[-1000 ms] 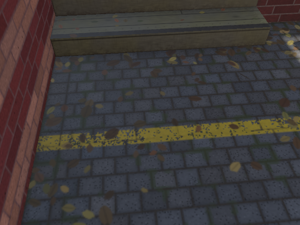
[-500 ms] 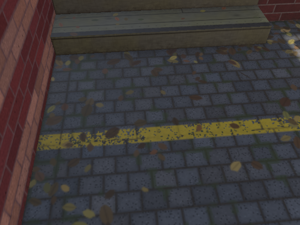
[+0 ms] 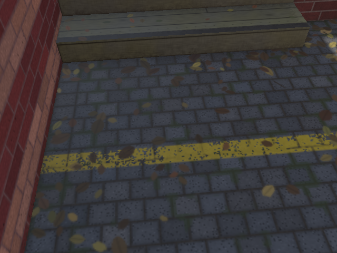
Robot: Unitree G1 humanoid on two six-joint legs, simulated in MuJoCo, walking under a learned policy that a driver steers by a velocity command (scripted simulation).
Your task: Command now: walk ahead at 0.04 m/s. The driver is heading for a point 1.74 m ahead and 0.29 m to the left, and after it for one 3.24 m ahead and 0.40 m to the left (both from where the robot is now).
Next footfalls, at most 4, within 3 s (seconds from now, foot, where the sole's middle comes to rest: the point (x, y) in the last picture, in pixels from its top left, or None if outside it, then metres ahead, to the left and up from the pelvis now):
1.44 right None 0.38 -0.11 -0.77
1.98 left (145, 206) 0.70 0.13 -0.77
2.56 right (196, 145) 1.02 -0.11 -0.77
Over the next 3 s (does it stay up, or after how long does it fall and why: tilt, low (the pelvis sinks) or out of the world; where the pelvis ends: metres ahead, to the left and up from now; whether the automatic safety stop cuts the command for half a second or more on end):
stays up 1.06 0.02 0.00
